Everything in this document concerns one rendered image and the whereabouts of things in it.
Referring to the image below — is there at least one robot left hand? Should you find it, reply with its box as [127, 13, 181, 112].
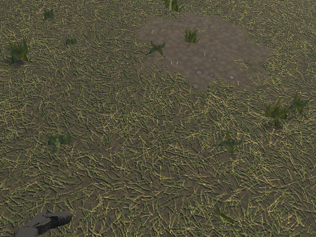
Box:
[13, 211, 72, 237]

